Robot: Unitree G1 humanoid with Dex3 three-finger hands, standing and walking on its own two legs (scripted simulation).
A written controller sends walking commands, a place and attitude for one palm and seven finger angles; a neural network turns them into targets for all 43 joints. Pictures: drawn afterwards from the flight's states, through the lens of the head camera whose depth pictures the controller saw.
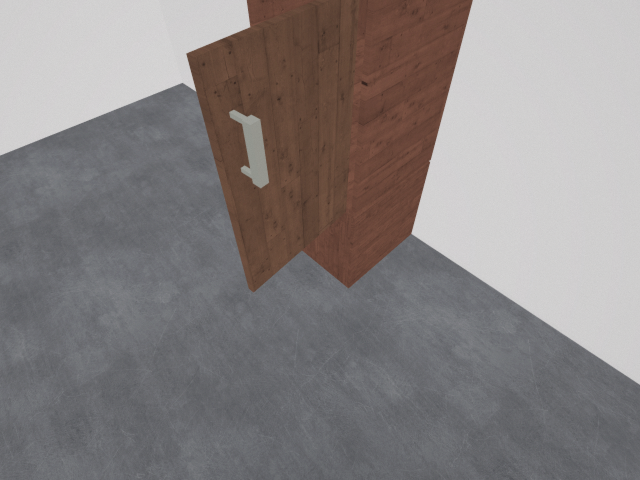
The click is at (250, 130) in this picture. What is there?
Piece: cupboard door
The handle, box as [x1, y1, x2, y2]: [229, 110, 268, 187]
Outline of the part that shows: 232,110 229,112 230,117 240,122 243,127 250,165 249,168 245,166 241,167 241,171 252,179 253,183 261,187 268,182 260,121 258,118 252,115 247,117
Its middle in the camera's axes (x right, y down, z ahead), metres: -0.13 -0.15 +0.66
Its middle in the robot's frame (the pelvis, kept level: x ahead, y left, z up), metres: +0.61 +0.16 +0.07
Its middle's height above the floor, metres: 0.85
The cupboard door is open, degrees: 95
